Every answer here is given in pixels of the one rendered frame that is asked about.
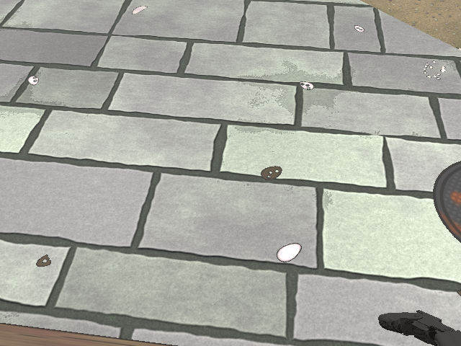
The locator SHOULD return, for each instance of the robot right hand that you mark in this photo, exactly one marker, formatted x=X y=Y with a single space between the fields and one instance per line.
x=423 y=326

